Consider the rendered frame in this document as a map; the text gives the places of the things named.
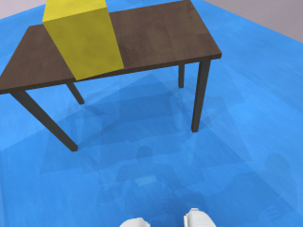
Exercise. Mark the robot right thigh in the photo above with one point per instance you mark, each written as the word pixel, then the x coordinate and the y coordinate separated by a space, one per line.
pixel 198 219

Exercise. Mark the table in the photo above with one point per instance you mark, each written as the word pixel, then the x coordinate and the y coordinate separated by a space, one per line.
pixel 148 38

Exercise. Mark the carton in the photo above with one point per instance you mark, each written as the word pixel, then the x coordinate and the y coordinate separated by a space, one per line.
pixel 83 32

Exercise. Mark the right robot shin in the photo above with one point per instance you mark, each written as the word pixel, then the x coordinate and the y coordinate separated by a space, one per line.
pixel 194 209

